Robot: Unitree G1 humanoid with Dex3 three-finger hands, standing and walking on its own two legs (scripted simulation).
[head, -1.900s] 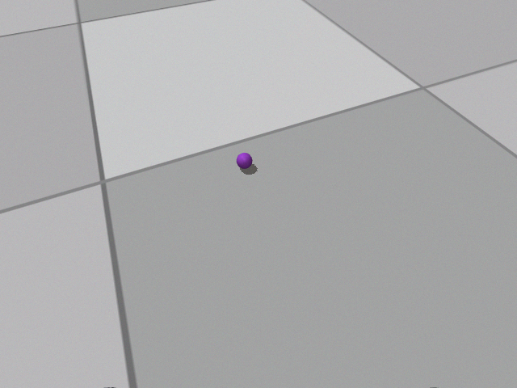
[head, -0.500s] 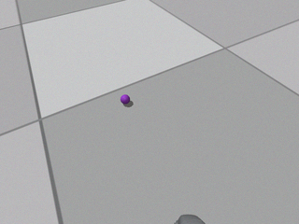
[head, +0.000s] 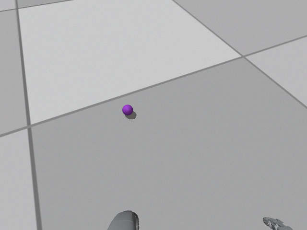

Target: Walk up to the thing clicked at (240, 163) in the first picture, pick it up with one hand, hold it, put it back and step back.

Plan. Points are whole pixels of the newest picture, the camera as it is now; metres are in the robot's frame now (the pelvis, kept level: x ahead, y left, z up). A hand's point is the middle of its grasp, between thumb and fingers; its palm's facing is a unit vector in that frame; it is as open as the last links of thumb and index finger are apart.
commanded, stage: walk up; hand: left
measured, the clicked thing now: (127, 110) +1.00 +0.25 -0.71
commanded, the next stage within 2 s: none
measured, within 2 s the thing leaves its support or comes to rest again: neither
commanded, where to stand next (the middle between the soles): +0.61 +0.03 m, yaw -1 degrees
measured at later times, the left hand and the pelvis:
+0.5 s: hand (85, 159) +0.31 +0.26 -0.11, palm faces -0.06 -0.90 -0.44, open 7.4 cm; pelvis +0.22 -0.03 -0.01, yaw -2 degrees
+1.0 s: hand (84, 133) +0.43 +0.30 -0.15, palm faces -0.06 -0.93 -0.35, open 7.4 cm; pelvis +0.38 +0.03 +0.00, yaw -1 degrees
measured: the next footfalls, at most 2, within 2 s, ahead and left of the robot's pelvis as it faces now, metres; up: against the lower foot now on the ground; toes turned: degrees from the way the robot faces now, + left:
right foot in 0.42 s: +0.32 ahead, -0.15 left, +0.00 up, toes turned -6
left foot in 0.86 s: +0.48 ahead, +0.13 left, +0.00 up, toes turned +4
